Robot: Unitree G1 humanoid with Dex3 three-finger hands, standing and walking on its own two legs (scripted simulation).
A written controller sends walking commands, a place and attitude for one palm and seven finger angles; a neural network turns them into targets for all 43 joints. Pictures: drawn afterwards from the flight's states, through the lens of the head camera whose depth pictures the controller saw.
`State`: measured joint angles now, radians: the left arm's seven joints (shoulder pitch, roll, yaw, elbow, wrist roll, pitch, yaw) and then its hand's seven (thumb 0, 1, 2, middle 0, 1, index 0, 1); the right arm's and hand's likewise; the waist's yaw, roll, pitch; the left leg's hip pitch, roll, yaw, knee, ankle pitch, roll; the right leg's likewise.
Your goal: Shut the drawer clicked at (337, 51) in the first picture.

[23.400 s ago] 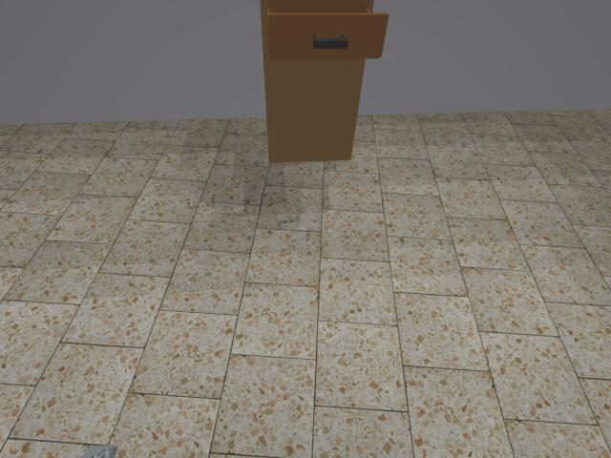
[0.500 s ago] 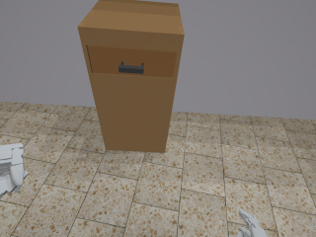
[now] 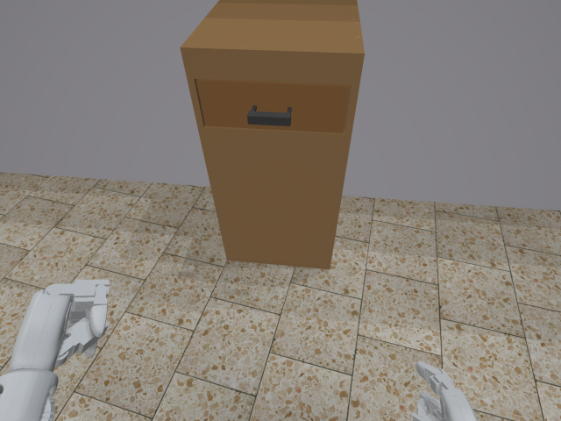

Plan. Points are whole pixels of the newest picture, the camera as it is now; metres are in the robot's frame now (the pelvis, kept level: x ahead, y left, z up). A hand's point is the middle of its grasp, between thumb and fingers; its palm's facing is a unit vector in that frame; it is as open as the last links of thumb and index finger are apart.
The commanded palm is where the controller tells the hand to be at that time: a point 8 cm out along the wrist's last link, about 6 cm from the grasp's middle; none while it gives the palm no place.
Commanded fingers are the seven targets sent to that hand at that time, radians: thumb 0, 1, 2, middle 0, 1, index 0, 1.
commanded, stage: let the arm hang, fingers relaxed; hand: left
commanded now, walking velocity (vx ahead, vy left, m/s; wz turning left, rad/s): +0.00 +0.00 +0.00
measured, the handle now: (270, 114) +0.86 +0.10 +0.00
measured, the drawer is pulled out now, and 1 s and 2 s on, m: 0.00 0.00 0.00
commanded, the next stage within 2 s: look to check the result in 1.02 s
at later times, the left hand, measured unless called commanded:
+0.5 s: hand out of the picture -0.07 +0.19 -0.17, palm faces +0.03 -0.97 -0.22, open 5.3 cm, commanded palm none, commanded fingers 0.00 0.90 0.90 -0.20 -0.30 -0.20 -0.30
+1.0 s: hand out of the picture +0.03 +0.16 -0.17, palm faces +0.02 -0.98 -0.19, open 7.4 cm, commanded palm none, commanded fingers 0.00 0.90 0.90 -0.20 -0.30 -0.20 -0.30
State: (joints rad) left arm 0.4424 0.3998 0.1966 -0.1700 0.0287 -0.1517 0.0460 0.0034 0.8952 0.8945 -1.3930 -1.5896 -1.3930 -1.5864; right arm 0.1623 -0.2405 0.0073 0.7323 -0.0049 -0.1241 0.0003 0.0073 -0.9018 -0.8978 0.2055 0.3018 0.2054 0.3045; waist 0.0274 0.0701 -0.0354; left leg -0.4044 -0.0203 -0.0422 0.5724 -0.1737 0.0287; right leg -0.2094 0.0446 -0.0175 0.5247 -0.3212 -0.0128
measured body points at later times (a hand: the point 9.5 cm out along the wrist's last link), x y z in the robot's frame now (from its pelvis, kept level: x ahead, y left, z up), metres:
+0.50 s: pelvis +0.00 -0.01 +0.01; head +0.03 +0.01 +0.46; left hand -0.07 +0.24 -0.15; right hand +0.00 -0.25 -0.14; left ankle +0.08 +0.09 -0.73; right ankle -0.03 -0.12 -0.73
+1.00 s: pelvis +0.01 -0.01 +0.01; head +0.02 -0.01 +0.46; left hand +0.03 +0.21 -0.15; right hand +0.02 -0.24 -0.15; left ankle +0.08 +0.09 -0.73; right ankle -0.03 -0.12 -0.73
